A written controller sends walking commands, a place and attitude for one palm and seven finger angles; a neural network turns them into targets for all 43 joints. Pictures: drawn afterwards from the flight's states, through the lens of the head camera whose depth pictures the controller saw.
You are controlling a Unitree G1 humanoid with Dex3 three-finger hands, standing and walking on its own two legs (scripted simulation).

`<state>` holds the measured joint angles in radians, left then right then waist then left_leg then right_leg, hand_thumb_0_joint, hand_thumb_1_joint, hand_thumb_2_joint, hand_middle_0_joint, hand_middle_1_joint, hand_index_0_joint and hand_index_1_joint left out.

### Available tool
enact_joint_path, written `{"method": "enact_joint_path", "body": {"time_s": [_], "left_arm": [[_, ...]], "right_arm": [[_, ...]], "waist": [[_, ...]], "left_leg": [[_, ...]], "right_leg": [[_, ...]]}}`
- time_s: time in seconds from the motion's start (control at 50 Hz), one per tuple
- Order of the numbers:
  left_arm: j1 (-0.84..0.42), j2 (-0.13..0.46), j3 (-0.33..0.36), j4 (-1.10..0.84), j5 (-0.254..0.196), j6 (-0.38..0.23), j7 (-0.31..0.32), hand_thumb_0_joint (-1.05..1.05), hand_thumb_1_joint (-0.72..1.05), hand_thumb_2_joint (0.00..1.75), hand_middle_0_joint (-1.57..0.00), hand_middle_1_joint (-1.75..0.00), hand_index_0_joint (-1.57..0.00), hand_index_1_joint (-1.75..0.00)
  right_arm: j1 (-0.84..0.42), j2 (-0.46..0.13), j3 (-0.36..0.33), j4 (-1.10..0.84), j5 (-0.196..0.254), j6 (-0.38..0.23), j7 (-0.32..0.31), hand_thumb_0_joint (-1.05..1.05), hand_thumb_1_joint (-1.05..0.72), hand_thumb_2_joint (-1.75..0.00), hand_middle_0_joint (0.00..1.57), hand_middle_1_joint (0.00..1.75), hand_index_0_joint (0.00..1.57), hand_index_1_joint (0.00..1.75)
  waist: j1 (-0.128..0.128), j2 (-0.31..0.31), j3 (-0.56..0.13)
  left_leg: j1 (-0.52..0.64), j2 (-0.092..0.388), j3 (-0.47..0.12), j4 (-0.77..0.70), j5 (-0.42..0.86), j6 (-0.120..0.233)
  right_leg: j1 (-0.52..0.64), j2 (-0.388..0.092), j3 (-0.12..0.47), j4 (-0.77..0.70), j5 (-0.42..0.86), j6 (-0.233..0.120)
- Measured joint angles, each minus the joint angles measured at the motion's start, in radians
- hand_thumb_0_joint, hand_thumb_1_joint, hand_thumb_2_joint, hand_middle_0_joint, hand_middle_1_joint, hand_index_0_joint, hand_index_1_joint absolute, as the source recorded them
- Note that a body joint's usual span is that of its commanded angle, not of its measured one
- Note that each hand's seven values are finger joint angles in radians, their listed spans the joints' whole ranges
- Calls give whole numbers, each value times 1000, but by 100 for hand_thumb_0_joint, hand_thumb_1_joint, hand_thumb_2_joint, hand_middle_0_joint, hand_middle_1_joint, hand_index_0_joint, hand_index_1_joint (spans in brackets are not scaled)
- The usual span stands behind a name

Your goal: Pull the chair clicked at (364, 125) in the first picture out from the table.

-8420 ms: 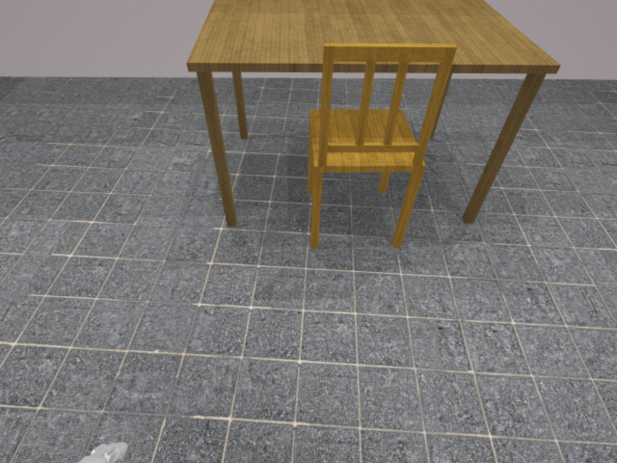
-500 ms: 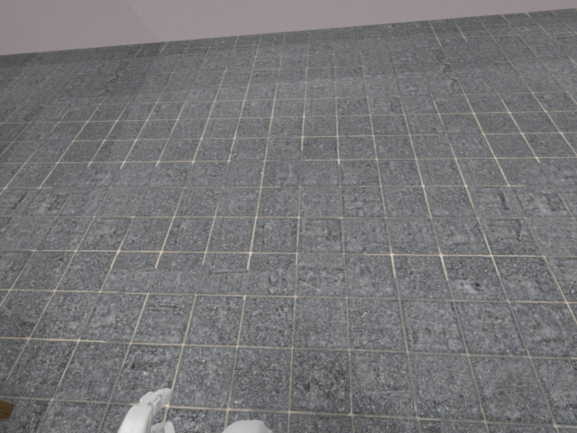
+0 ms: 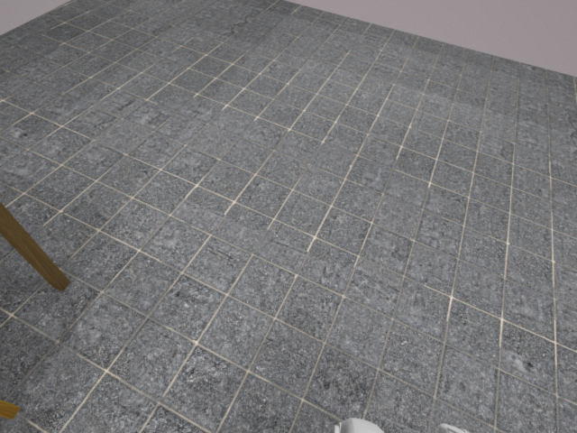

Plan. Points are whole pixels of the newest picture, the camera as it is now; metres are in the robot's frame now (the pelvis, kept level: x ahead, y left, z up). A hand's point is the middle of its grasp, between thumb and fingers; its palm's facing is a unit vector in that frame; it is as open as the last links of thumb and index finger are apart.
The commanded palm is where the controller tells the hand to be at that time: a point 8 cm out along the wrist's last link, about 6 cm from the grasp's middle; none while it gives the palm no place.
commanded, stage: turn to face it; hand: left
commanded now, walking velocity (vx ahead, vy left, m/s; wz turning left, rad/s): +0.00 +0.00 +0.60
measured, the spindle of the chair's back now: out of the picture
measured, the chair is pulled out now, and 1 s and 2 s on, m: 0.00 0.00 0.00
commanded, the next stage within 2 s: take the last steps up to it in 1.94 s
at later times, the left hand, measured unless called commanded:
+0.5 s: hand out of the picture +0.07 +0.17 -0.13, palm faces +0.28 -0.91 -0.30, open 7.4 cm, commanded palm none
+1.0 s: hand out of the picture -0.17 +0.17 -0.18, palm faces +0.62 -0.73 -0.27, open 7.4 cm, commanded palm none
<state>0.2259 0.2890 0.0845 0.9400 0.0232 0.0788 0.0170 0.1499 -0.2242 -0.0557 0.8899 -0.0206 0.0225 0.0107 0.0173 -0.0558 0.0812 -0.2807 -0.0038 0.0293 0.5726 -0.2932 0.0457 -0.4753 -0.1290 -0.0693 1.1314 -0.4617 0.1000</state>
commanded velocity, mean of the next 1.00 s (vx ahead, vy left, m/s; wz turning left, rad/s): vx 0.00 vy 0.00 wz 0.60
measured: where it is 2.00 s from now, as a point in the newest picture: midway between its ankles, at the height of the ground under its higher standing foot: outside the picture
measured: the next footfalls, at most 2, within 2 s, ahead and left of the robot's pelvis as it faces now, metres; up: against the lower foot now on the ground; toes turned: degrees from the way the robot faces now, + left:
right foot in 0.44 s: +0.07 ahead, -0.15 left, +0.00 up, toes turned +15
left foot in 0.92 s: -0.09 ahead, +0.07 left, +0.00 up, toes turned +38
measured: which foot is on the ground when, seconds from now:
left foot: down 0.00-0.44, up 0.46-0.90, down 0.92-1.00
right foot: up 0.00-0.42, down 0.44-0.92, up 0.94-1.00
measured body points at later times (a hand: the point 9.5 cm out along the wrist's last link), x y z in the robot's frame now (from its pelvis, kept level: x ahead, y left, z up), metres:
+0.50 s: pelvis -0.01 -0.06 +0.00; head +0.01 -0.08 +0.45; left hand +0.06 +0.22 -0.10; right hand +0.08 -0.30 -0.16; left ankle -0.01 +0.08 -0.70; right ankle +0.03 -0.16 -0.73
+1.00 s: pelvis -0.05 -0.03 -0.01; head -0.04 +0.01 +0.44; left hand -0.20 +0.21 -0.16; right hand +0.20 -0.17 -0.12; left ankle -0.12 +0.05 -0.73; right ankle +0.02 -0.16 -0.69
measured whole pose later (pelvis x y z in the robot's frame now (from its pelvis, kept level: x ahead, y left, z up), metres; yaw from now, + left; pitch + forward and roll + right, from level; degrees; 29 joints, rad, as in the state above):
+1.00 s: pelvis -0.05 -0.03 -0.01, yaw +36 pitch +0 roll +0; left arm 0.26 0.28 0.08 0.94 0.02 0.08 0.02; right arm 0.13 -0.24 -0.06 0.90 -0.02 0.03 0.02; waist 0.03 -0.07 0.07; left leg -0.26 -0.01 0.04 0.61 -0.34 0.03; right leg -0.41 -0.16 -0.13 0.97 -0.53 0.09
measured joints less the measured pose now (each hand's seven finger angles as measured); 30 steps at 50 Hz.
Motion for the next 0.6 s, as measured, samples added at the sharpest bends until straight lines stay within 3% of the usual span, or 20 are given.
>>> {"method": "enact_joint_path", "body": {"time_s": [0.08,0.2,0.34,0.4,0.42,0.44,0.5,0.56,0.6], "left_arm": [[-31,-8,-5,-20,-2,-17,-4,0,91,90,-20,-30,-20,-30],[-82,-25,-13,-47,-6,-21,1,0,91,90,-20,-30,-20,-30],[-134,-55,-25,-81,-14,-25,6,0,91,90,-20,-30,-20,-30],[-139,-69,-32,-98,-19,-38,7,0,91,90,-20,-30,-20,-30],[-135,-71,-35,-105,-20,-46,6,0,91,90,-20,-30,-20,-30],[-130,-76,-37,-107,-17,-56,8,0,91,90,-20,-30,-20,-30],[-108,-97,-52,-105,-8,-57,11,0,91,90,-20,-30,-20,-30],[-72,-107,-53,-93,-7,-51,12,0,91,90,-21,-30,-20,-30],[-53,-109,-54,-82,-6,-50,11,0,91,90,-21,-30,-20,-30]], "right_arm": [[16,9,8,6,2,-2,-7,0,-90,-90,20,30,20,30],[59,25,10,21,0,4,-4,1,-90,-90,20,30,20,30],[104,19,-5,39,-8,22,-3,1,-90,-90,20,30,20,30],[118,6,-15,46,-7,32,-3,1,-90,-90,20,30,20,30],[124,2,-19,47,-4,35,-2,1,-90,-90,20,30,20,30],[127,-5,-25,49,1,38,-1,1,-90,-90,20,30,20,30],[127,-27,-43,58,-2,54,0,1,-90,-90,20,30,20,30],[126,-45,-52,61,-9,64,12,1,-90,-90,20,30,20,30],[125,-54,-56,60,-9,66,19,1,-90,-90,20,30,20,30]], "waist": [[-5,15,-5],[-28,26,-21],[-66,60,-25],[-75,82,-26],[-73,85,-30],[-70,96,-31],[-73,119,-24],[-68,110,-27],[-68,104,-27]], "left_leg": [[36,-22,-39,-86,55,13],[50,-57,-100,-125,89,14],[17,-83,-179,-103,103,-12],[-14,-94,-216,-72,100,-35],[-29,-101,-226,-52,94,-45],[-50,-100,-230,-14,71,-50],[-150,-96,-175,267,-130,-73],[-217,-59,-102,506,-108,-92],[-234,-28,-81,588,-68,-105]], "right_leg": [[-34,20,42,23,76,14],[-7,41,75,-77,82,24],[77,91,89,-286,35,5],[153,117,86,-451,84,-10],[192,120,82,-538,131,-15],[215,124,72,-592,160,-41],[226,110,26,-586,182,-112],[258,78,-3,-626,200,-123],[271,60,-26,-644,209,-121]]}}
